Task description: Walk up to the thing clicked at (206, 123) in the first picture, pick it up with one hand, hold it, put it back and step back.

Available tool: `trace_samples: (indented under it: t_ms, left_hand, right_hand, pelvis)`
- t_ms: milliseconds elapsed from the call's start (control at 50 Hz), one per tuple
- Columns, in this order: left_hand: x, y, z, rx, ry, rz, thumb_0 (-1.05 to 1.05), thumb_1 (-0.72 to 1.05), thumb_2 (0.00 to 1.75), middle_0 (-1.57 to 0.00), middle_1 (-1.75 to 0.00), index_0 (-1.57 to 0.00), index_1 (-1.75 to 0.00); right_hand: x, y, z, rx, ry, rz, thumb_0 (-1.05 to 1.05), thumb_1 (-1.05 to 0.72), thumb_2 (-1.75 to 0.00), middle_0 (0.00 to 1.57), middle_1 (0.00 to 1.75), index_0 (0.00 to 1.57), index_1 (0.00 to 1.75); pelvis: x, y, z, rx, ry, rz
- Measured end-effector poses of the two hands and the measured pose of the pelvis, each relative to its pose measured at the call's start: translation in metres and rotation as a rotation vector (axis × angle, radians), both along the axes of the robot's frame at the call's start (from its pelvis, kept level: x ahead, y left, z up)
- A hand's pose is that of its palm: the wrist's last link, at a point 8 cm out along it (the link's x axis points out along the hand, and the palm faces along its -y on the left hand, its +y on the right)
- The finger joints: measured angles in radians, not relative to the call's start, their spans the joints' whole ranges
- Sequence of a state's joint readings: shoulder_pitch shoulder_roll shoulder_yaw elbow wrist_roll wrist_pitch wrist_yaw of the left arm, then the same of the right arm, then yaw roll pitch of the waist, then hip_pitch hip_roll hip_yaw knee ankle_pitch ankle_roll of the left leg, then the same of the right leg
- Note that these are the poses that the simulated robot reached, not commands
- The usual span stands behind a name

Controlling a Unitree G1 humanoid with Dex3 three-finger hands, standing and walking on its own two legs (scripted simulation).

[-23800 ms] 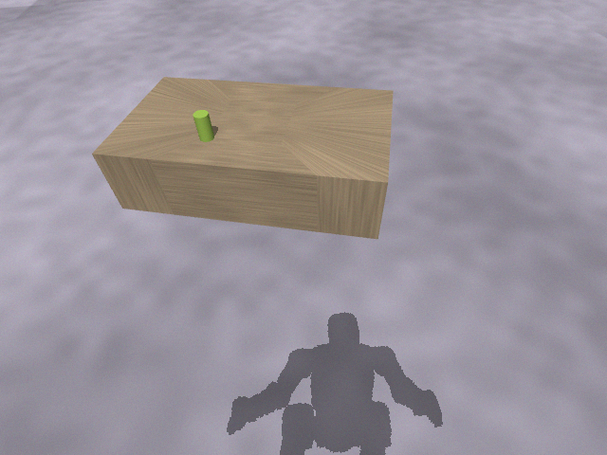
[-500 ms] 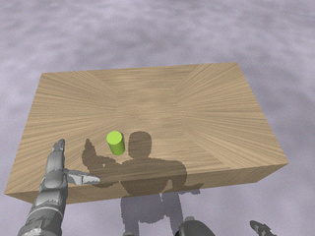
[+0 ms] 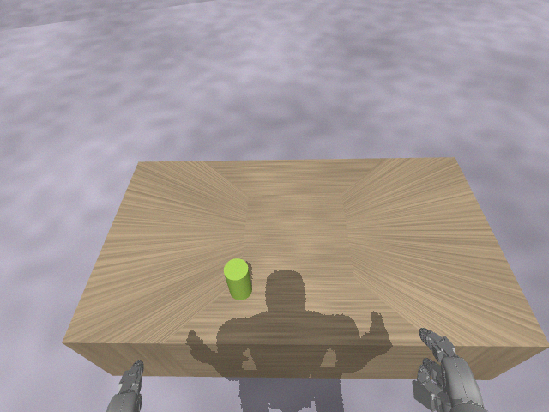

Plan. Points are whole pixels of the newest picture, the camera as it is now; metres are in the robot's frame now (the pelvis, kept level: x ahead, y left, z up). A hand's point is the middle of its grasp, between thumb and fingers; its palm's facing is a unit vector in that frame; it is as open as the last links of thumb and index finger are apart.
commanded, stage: home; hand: left
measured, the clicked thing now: (238, 280) +0.52 +0.14 -0.35
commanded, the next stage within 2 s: stand in 1.68 s
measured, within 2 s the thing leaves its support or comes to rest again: neither
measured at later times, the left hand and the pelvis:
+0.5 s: hand out of the picture +0.12 +0.22 -0.10, palm faces -0.02 -0.94 -0.35, open 17.5 cm; pelvis -0.01 +0.01 +0.01, yaw +0 degrees
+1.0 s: hand out of the picture +0.02 +0.24 -0.11, palm faces +0.02 -0.93 -0.38, open 17.4 cm; pelvis -0.02 +0.00 +0.04, yaw +1 degrees
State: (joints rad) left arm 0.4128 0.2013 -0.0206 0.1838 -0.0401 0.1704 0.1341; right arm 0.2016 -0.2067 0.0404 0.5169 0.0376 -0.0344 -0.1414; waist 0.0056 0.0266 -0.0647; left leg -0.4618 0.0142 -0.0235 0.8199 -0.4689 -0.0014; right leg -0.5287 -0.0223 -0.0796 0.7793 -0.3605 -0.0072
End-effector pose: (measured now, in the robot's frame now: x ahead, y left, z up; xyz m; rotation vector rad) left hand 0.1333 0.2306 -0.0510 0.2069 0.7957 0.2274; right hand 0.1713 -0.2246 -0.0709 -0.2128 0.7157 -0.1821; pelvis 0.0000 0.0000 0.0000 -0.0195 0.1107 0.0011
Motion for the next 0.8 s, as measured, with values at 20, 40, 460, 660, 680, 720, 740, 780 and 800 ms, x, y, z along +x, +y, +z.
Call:
trace_samples:
  t_ms: [20,40,460,660,680,720,740,780,800]
  left_hand:
    - [-0.001,0.0,0.0,0.004,0.0,0.002,-0.01,-0.48,0.1,-0.07,-0.08,-0.08,-0.07]
    - [-0.001,0.001,0.0,0.006,-0.001,0.003,-0.01,-0.48,0.09,-0.07,-0.08,-0.08,-0.07]
    - [-0.013,0.026,-0.018,0.066,0.109,-0.114,-0.01,-0.56,0.04,-0.05,-0.06,-0.06,-0.05]
    - [-0.066,0.063,-0.014,0.122,0.272,-0.019,-0.01,-0.54,0.05,-0.05,-0.06,-0.06,-0.05]
    - [-0.07,0.064,-0.014,0.122,0.285,-0.011,-0.01,-0.54,0.05,-0.05,-0.06,-0.06,-0.05]
    - [-0.078,0.065,-0.015,0.12,0.312,0.0,-0.01,-0.54,0.06,-0.05,-0.06,-0.06,-0.05]
    - [-0.082,0.065,-0.015,0.118,0.325,0.005,-0.01,-0.54,0.06,-0.05,-0.06,-0.06,-0.05]
    - [-0.089,0.064,-0.016,0.113,0.346,0.013,-0.01,-0.54,0.06,-0.05,-0.06,-0.06,-0.05]
    - [-0.093,0.063,-0.017,0.11,0.356,0.017,-0.01,-0.53,0.06,-0.05,-0.06,-0.06,-0.05]
  right_hand:
    - [0.001,0.001,0.001,-0.003,-0.007,0.005,0.01,-0.9,-0.9,0.2,0.3,0.2,0.3]
    - [0.001,0.001,0.001,-0.006,-0.012,0.009,0.01,-0.9,-0.9,0.2,0.3,0.2,0.3]
    - [-0.067,-0.021,-0.027,-0.044,0.255,0.049,0.01,-0.9,-0.9,0.21,0.3,0.2,0.3]
    - [-0.105,-0.042,-0.029,-0.023,0.391,0.0,0.01,-0.91,-0.9,0.2,0.3,0.2,0.3]
    - [-0.108,-0.043,-0.029,-0.022,0.402,-0.002,0.01,-0.91,-0.9,0.2,0.3,0.2,0.3]
    - [-0.113,-0.044,-0.029,-0.019,0.425,-0.005,0.01,-0.91,-0.9,0.2,0.3,0.2,0.3]
    - [-0.115,-0.044,-0.029,-0.018,0.434,-0.005,0.01,-0.91,-0.9,0.2,0.3,0.2,0.3]
    - [-0.119,-0.045,-0.029,-0.015,0.451,-0.005,0.01,-0.91,-0.9,0.2,0.3,0.2,0.3]
    - [-0.121,-0.045,-0.028,-0.014,0.458,-0.005,0.01,-0.91,-0.9,0.2,0.3,0.2,0.3]
  pelvis:
    - [-0.001,0.0,0.0,0.0,-0.001,0.002]
    - [-0.001,0.0,0.0,0.0,-0.002,0.003]
    - [-0.008,0.007,0.008,0.015,-0.085,-0.009]
    - [-0.008,0.007,0.024,0.025,-0.139,0.003]
    - [-0.008,0.006,0.026,0.026,-0.143,0.004]
    - [-0.01,0.006,0.028,0.026,-0.148,0.007]
    - [-0.011,0.005,0.029,0.026,-0.151,0.008]
    - [-0.012,0.005,0.031,0.027,-0.157,0.01]
    - [-0.013,0.004,0.032,0.027,-0.16,0.011]
